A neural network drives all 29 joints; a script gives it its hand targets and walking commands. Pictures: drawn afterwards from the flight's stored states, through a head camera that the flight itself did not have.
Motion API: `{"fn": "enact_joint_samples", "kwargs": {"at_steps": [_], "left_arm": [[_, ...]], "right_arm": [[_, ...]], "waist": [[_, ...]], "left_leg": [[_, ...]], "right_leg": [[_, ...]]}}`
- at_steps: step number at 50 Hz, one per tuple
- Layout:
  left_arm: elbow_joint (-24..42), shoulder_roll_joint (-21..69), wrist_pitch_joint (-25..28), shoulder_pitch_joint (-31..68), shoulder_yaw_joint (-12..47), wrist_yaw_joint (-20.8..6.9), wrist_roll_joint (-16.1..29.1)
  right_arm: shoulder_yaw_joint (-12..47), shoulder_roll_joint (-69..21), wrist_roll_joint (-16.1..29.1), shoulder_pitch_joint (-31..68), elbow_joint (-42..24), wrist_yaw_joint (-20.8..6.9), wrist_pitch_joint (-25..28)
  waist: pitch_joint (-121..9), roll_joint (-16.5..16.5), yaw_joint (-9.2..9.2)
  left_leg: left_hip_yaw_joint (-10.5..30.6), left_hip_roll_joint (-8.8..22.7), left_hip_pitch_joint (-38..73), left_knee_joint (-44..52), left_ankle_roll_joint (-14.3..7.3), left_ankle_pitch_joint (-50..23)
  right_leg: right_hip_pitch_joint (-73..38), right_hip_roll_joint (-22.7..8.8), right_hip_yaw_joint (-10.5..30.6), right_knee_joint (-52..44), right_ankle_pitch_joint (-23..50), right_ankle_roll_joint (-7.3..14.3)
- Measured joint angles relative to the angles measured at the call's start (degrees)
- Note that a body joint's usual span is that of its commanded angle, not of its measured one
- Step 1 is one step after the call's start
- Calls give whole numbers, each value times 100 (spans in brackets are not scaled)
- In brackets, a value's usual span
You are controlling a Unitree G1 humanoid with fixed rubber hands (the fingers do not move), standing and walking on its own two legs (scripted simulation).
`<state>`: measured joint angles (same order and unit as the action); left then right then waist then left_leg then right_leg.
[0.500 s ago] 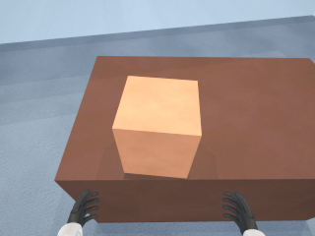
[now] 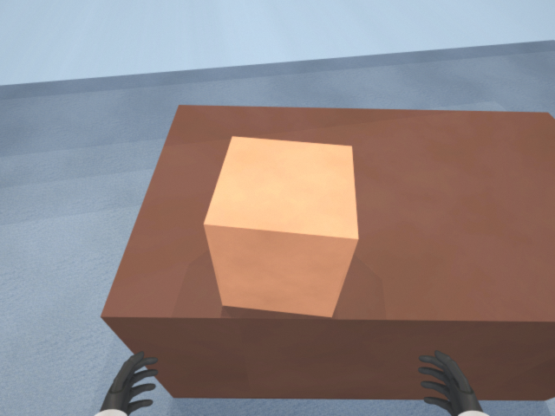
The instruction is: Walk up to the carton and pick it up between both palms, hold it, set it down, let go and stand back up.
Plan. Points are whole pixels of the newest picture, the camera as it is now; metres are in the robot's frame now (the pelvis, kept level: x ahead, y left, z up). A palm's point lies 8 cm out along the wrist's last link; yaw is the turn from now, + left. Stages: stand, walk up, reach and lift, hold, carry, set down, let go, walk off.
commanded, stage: stand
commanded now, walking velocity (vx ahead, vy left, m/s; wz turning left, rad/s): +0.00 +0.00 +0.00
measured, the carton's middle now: (283, 230) +0.43 +0.02 -0.01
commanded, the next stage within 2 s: none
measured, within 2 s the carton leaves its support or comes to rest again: neither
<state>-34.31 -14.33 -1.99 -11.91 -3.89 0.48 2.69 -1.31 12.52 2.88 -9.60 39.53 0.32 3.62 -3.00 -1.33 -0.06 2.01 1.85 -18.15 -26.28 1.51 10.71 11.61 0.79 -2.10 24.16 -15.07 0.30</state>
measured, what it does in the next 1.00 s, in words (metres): stands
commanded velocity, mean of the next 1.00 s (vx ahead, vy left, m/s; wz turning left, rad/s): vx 0.00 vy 0.00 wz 0.00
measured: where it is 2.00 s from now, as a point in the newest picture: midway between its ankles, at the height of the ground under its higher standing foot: outside the picture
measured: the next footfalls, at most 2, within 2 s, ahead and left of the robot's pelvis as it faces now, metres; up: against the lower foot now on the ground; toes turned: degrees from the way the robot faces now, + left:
none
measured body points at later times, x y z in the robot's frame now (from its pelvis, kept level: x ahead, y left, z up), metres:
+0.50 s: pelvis +0.00 +0.00 +0.00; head +0.00 +0.02 +0.45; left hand +0.13 +0.27 -0.11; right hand +0.17 -0.25 -0.08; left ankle +0.03 +0.13 -0.74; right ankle -0.03 -0.11 -0.74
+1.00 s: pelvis +0.00 +0.00 +0.00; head +0.00 +0.01 +0.45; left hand +0.12 +0.28 -0.11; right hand +0.16 -0.25 -0.08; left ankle +0.03 +0.13 -0.74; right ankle -0.03 -0.11 -0.74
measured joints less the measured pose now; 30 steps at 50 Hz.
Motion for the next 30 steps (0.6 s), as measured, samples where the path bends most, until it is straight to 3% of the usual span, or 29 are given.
{"fn": "enact_joint_samples", "kwargs": {"at_steps": [12, 30], "left_arm": [[-488, -132, 163, -136, 1, -48, -22], [-679, -173, 242, -136, 1, -52, -22]], "right_arm": [[2, 146, 0, 0, -1, 0, -90], [2, 146, 0, 0, -1, 0, -94]], "waist": [[0, 0, 0], [0, 2, 0]], "left_leg": [[0, 0, -1, -57, -8, 8], [0, 0, -1, -58, -10, 8]], "right_leg": [[-3, 0, 0, 49, -6, 0], [-3, 0, 0, 49, -6, 0]]}}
